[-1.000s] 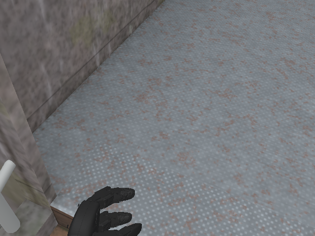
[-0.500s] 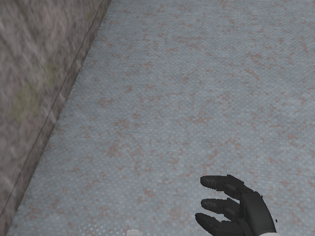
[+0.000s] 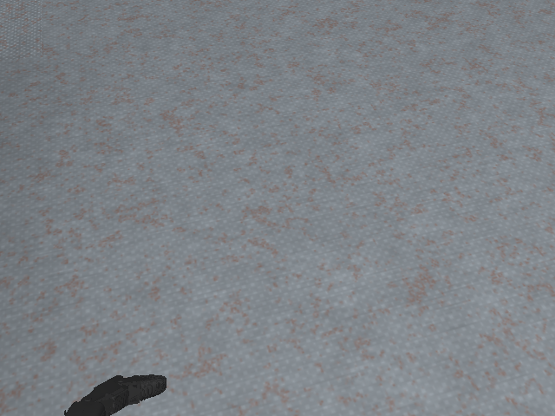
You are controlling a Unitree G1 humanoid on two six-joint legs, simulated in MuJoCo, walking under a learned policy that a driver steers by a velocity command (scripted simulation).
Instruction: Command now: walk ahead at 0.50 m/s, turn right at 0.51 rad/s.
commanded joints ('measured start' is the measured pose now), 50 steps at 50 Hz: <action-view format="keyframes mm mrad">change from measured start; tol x32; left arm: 1 -57 99 48 -85 -9 -22 -1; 5 356 315 126 29 23 -53 37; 33 442 93 19 142 36 -110 79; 50 -45 95 13 11 24 -98 68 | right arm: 1 -22 -224 -63 -44 7 8 6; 26 -490 -69 -6 -253 0 -36 75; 33 92 -237 -69 -126 -18 -41 53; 50 -22 -201 -39 -72 3 -20 38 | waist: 1 70 178 40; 6 182 -130 -382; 28 157 -46 6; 33 -25 353 -513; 50 13 95 -25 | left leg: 1 35 249 -105 37 962 200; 3 -41 201 -77 358 1053 183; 5 -707 0 -150 944 -47 79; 7 -882 -32 -436 1182 -86 73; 27 -853 2 -370 255 391 103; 31 -252 -47 -351 266 400 198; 33 322 330 -1118 88 262 442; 39 -354 168 -683 -103 214 323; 50 -251 131 -466 -109 362 262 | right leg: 1 85 83 -84 -72 -134 -52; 4 692 89 68 -222 -81 -138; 6 1043 -274 868 -441 -239 -339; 18 460 -78 197 -564 286 -166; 25 676 -135 208 -505 182 -144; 30 710 -113 162 -270 684 -65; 34 -134 105 222 726 -416 62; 50 8 -19 80 -106 154 91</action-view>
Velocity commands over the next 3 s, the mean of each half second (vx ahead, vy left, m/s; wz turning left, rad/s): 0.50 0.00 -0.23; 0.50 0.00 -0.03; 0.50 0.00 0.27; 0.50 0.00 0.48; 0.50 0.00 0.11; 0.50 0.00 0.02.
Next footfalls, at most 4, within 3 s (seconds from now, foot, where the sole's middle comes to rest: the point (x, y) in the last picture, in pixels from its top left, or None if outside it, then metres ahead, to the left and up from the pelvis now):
0.08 right None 0.21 -0.11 -0.77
0.62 left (234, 381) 0.59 0.07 -0.77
1.16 right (330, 292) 0.81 -0.20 -0.77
1.68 left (229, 220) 1.09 0.07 -0.77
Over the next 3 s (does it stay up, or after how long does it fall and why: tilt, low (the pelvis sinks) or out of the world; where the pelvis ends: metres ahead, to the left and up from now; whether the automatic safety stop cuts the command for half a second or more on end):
stays up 1.62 0.19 0.02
